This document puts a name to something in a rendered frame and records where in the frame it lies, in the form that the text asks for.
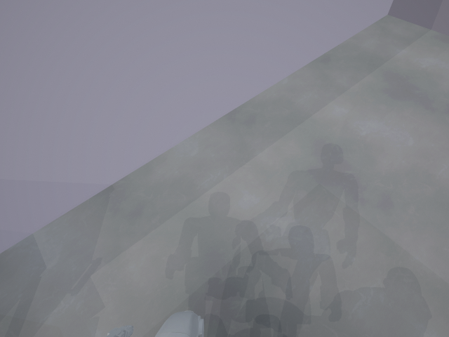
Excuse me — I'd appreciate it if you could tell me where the left robot thigh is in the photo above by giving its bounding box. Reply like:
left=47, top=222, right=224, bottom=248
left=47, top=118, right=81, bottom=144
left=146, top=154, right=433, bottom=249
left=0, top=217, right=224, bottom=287
left=155, top=312, right=204, bottom=337

